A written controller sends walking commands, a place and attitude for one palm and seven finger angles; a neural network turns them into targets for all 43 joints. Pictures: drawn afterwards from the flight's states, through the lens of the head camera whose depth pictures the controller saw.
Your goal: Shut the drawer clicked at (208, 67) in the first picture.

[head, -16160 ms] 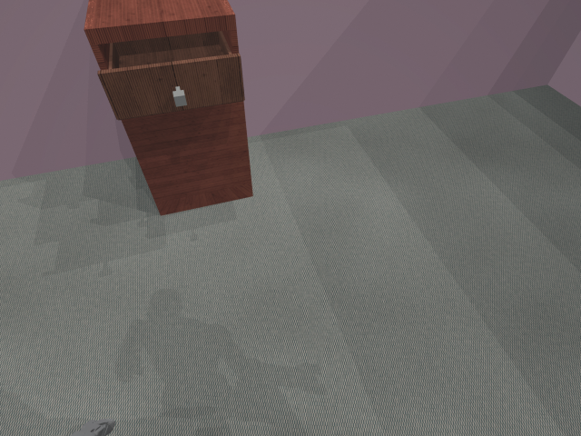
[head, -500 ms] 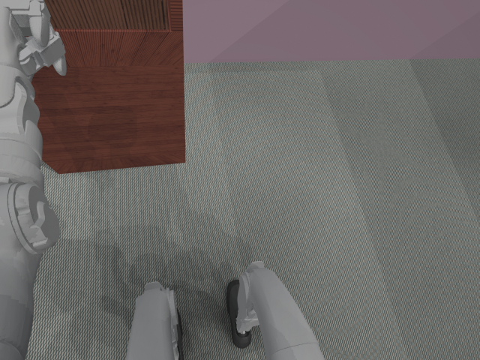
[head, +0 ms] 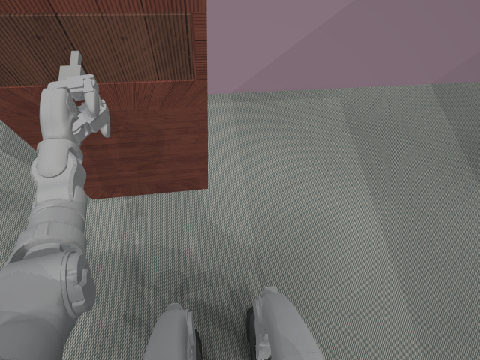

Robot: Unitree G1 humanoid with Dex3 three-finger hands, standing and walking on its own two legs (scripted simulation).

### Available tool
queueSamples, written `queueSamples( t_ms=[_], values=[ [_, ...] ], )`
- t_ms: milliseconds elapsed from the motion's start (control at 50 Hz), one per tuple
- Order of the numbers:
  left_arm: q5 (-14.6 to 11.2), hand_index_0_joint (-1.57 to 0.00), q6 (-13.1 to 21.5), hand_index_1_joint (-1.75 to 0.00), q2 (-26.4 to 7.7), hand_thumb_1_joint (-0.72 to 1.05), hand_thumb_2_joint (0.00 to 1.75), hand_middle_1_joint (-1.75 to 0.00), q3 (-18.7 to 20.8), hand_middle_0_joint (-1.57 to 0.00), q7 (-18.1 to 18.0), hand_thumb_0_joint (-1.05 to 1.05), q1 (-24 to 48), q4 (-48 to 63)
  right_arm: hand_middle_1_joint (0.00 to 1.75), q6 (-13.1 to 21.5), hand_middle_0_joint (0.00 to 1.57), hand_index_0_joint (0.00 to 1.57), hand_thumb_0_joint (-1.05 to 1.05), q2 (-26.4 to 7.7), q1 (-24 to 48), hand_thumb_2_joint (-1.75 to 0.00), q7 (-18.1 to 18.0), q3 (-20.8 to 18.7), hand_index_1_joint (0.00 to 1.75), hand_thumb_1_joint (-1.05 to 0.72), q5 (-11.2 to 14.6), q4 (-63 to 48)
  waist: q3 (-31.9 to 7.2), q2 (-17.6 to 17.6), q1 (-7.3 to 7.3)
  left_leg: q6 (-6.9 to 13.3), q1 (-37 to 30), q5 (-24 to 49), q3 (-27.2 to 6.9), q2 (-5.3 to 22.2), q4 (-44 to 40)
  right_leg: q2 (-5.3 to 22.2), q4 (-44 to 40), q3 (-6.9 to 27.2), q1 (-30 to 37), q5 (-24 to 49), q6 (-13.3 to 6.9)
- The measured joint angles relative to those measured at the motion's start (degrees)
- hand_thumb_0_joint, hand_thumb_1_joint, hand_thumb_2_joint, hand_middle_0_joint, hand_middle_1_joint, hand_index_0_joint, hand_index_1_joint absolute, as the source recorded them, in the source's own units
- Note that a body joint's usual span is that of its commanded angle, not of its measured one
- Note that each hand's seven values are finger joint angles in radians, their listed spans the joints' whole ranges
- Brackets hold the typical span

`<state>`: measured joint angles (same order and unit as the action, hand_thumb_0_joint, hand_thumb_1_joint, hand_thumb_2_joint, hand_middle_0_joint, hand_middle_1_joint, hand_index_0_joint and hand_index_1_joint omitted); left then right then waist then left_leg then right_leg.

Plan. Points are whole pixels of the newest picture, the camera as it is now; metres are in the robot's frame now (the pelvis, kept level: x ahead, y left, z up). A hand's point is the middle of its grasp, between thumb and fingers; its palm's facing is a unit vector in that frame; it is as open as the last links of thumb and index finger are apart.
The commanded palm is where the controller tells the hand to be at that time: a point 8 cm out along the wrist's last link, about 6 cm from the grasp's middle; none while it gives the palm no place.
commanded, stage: draw the hand back to the body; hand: left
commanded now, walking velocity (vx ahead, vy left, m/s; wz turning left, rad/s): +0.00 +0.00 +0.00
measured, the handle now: (74, 71) +0.59 +0.23 +0.03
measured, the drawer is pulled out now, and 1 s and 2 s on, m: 0.00 0.00 0.00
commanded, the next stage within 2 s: step back with the hand held close in 1.48 s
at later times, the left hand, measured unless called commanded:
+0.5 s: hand (51, 151) +0.39 +0.20 +0.11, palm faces +0.05 -1.00 -0.04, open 3.3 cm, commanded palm +0.36 +0.25 +0.12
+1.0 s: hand out of the picture +0.28 +0.22 +0.21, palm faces +0.33 -0.89 -0.31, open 3.2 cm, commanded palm +0.23 +0.26 +0.23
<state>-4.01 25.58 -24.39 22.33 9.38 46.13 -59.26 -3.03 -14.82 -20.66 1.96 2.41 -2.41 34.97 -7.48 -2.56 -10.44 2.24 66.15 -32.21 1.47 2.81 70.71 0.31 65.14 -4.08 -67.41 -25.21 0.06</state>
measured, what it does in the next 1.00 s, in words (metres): rises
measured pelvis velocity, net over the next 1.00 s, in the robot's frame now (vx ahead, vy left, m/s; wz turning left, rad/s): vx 0.04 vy -0.01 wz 0.05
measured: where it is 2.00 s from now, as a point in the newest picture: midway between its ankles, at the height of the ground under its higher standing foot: outside the picture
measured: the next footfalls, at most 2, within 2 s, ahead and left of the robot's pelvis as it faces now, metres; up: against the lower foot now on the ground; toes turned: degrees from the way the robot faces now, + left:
none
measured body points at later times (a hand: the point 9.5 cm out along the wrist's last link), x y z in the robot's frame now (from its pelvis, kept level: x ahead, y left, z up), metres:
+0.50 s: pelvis +0.03 +0.00 +0.06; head +0.12 +0.01 +0.50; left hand +0.39 +0.25 +0.11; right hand +0.16 -0.25 -0.06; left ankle +0.00 +0.09 -0.63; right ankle +0.04 -0.13 -0.63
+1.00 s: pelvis +0.04 -0.01 +0.11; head +0.04 -0.04 +0.56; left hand +0.26 +0.27 +0.23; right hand +0.25 -0.22 +0.02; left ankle +0.00 +0.09 -0.63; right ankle +0.04 -0.13 -0.63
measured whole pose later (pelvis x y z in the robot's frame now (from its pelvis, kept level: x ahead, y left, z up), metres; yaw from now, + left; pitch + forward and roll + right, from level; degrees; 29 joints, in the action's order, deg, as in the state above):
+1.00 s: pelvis +0.04 -0.01 +0.11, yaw +3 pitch -1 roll -1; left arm -3.4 3.0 -16.7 8.7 -5.4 -13.8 6.5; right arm 2.1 -13.6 -10.2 -4.8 3.1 0.7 33.1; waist -0.5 -4.0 2.2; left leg 0.9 8.3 -18.2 1.7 0.2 27.5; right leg 0.9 26.9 -4.1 -10.9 -14.9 -0.3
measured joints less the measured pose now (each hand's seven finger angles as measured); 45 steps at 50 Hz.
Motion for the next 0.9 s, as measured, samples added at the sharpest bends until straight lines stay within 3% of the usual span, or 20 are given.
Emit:
queueSamples(
  t_ms=[140,220,400,620,680,740,820,900],
  values=[
    [-0.81,-1.40,2.23,-1.60,2.34,0.90,0.90,-1.60,-1.89,-1.40,0.19,0.01,-3.45,2.54,0.30,-0.72,0.20,0.20,0.00,0.33,2.86,-0.89,-0.17,-1.08,0.29,-0.91,0.26,-0.52,-0.52,0.55,1.70,-0.15,-2.72,-0.96,-0.06,-0.36,-0.92,0.28,-0.36,-0.01,2.57,-1.38,0.10],
    [-2.60,-1.39,0.46,-1.60,3.78,0.90,0.90,-1.60,-2.67,-1.40,1.23,0.02,-9.91,11.03,0.30,-1.61,0.20,0.20,0.01,0.45,3.98,-0.89,-0.26,-1.72,0.29,-0.91,1.23,-1.72,-0.25,0.29,2.79,-0.25,-5.65,-0.82,0.28,-0.20,-2.97,-0.02,-2.30,0.34,5.28,-1.18,0.18],
    [-7.21,-1.39,-4.59,-1.60,7.41,0.90,0.90,-1.60,-6.92,-1.40,1.23,0.02,-27.07,27.60,0.30,-0.70,0.20,0.20,0.01,0.93,3.66,-0.89,-1.62,-1.30,0.29,-0.91,3.51,-3.22,0.30,0.37,6.26,-0.52,-18.54,2.36,0.21,-0.85,-13.28,0.11,-11.87,0.26,18.17,1.27,0.10],
    [-10.07,-1.40,-8.41,-1.60,8.05,0.90,0.90,-1.60,-9.55,-1.40,4.54,0.01,-37.33,37.29,0.30,2.40,0.20,0.20,0.01,-0.21,6.23,-0.89,-3.40,-1.12,0.29,-0.91,4.68,-4.09,1.10,-0.01,8.10,-0.82,-30.00,4.66,-0.38,-1.55,-19.73,0.53,-17.75,-0.37,29.80,2.84,-0.15],
    [-5.17,-1.40,-12.46,-1.60,7.32,0.90,0.90,-1.60,-11.85,-1.40,-1.71,0.01,-41.83,43.65,0.30,2.30,0.20,0.20,0.01,0.25,7.17,-0.89,-4.52,-1.18,0.29,-0.91,4.65,-4.47,2.02,0.16,8.79,-0.79,-34.79,5.90,0.34,-1.88,-23.25,0.70,-20.26,0.32,33.96,3.68,-0.11],
    [-2.07,-1.40,-16.60,-1.60,7.21,0.90,0.90,-1.60,-13.99,-1.40,-7.81,0.01,-46.36,49.11,0.30,2.08,0.20,0.20,0.01,0.52,8.12,-0.89,-5.72,-0.87,0.29,-0.91,4.56,-4.61,3.15,-0.23,9.43,-0.81,-40.18,7.70,0.64,-2.24,-27.80,0.86,-24.08,0.60,39.01,5.09,-0.03],
    [-0.21,-1.40,-20.30,-1.60,7.46,0.90,0.90,-1.60,-14.98,-1.40,-12.29,0.01,-51.02,54.46,0.30,2.41,0.20,0.20,0.01,0.83,9.19,-0.89,-6.88,-0.12,0.29,-0.91,4.28,-3.90,4.55,-0.51,10.63,-0.91,-46.95,10.05,0.71,-2.54,-33.60,0.91,-29.17,0.63,45.51,6.96,-0.10],
    [0.52,-1.40,-22.23,-1.60,7.64,0.90,0.90,-1.60,-14.71,-1.40,-14.20,0.01,-54.53,59.17,0.30,3.50,0.20,0.20,0.01,1.07,9.99,-0.89,-7.27,0.45,0.29,-0.91,3.82,-2.79,5.89,-0.73,11.75,-1.10,-52.63,12.08,0.42,-2.66,-38.49,0.83,-33.72,0.31,51.19,8.63,-0.22]
  ],
)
